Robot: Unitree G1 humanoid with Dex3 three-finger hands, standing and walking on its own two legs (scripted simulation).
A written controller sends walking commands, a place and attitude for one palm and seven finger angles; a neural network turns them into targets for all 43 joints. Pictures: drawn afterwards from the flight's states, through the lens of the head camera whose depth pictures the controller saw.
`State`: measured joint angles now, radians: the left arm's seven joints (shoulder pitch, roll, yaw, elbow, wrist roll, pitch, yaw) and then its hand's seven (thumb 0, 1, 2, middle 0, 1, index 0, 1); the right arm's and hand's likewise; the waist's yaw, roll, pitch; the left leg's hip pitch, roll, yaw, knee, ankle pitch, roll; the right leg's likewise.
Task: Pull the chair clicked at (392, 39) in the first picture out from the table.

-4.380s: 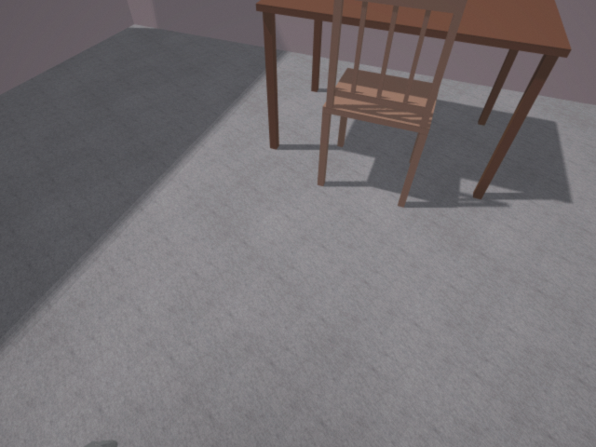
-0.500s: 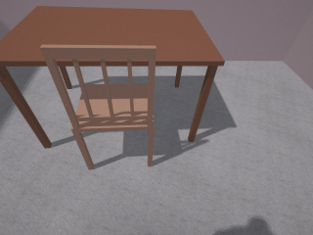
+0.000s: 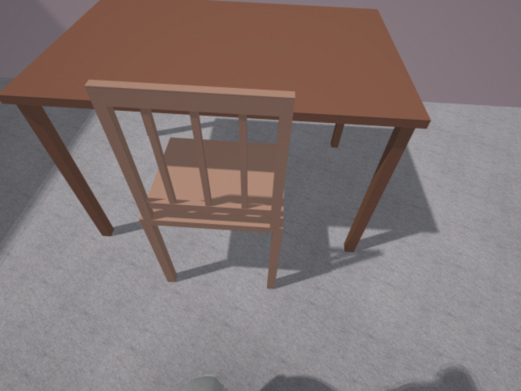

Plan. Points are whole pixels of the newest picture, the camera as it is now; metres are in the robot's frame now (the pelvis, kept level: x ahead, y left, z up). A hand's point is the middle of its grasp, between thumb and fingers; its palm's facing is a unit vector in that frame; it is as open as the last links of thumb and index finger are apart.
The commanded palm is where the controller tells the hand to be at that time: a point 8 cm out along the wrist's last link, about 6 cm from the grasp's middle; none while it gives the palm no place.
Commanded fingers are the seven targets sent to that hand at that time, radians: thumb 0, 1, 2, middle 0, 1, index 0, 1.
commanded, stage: take the last steps up to it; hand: left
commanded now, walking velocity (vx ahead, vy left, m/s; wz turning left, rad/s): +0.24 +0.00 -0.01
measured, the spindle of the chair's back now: (202, 163) +0.62 +0.21 -0.08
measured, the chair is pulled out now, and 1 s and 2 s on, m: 0.00 0.00 0.00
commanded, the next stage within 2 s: come to a stop and stand still in 0.32 s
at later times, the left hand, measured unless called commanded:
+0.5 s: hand (178, 332) +0.24 +0.19 -0.17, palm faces -0.02 -0.97 -0.25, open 7.3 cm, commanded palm none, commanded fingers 0.00 0.90 0.90 -0.20 -0.30 -0.20 -0.30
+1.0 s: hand (154, 367) +0.18 +0.22 -0.19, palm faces +0.03 -0.98 -0.22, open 7.4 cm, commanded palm none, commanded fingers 0.00 0.90 0.90 -0.20 -0.30 -0.20 -0.30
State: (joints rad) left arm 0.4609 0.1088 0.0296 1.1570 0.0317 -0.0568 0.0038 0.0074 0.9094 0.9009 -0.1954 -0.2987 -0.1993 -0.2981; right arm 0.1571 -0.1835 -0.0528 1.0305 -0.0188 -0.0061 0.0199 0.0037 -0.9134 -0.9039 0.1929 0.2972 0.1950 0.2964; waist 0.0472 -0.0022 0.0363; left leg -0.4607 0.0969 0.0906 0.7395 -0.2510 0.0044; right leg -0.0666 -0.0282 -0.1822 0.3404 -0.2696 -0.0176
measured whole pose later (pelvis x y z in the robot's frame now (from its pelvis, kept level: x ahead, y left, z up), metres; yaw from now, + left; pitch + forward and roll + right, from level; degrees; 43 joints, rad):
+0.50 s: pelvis +0.14 +0.00 -0.02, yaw -2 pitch -1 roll +2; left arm 0.17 0.19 0.05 1.01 0.03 -0.04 0.01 0.01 0.92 0.90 -0.19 -0.30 -0.19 -0.30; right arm 0.32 -0.17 -0.03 1.10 -0.02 -0.01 -0.02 -0.01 -0.92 -0.90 0.20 0.30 0.20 0.30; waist -0.02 0.01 0.03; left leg -0.16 0.05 0.16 0.56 -0.38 -0.02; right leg -0.32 -0.05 -0.09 0.59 -0.24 -0.02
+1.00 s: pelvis +0.15 +0.03 -0.01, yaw -2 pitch -1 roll +1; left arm 0.22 0.20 0.05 1.06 0.02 0.05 0.03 0.01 0.91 0.90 -0.19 -0.30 -0.20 -0.30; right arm 0.19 -0.15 -0.02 1.04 -0.02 0.02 -0.04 0.00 -0.92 -0.90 0.20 0.30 0.20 0.30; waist 0.03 -0.04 0.05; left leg -0.23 0.00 0.08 0.47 -0.22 0.03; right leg -0.30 -0.05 -0.04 0.72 -0.43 0.00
